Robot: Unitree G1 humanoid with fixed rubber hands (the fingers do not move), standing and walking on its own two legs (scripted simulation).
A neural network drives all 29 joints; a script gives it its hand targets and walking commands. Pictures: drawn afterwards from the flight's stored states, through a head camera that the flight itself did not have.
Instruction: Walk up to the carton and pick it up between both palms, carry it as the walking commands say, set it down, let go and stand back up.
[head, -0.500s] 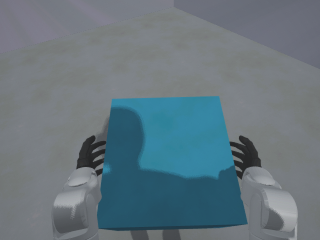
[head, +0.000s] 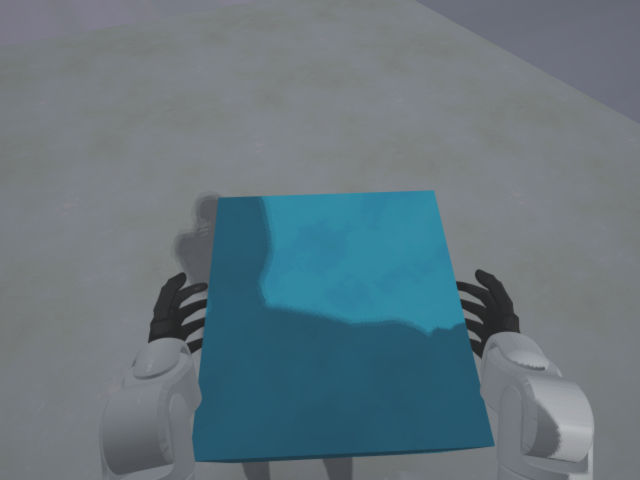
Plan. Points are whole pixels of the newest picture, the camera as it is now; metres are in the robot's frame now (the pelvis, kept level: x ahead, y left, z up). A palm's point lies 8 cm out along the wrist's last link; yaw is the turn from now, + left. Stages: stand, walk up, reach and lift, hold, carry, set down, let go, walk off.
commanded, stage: carry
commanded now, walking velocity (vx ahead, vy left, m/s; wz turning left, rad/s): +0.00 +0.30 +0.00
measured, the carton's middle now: (331, 329) +0.29 +0.01 +0.01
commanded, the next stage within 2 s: none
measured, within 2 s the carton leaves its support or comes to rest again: neither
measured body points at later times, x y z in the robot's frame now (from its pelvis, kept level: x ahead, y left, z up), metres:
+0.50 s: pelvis -0.01 +0.17 -0.01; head +0.01 +0.17 +0.44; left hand +0.26 +0.34 +0.09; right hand +0.25 -0.01 +0.09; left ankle +0.03 +0.32 -0.74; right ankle -0.02 -0.04 -0.73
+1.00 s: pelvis -0.02 +0.31 +0.01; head -0.02 +0.29 +0.46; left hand +0.24 +0.48 +0.10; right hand +0.23 +0.13 +0.09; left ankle -0.01 +0.45 -0.66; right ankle -0.03 +0.19 -0.73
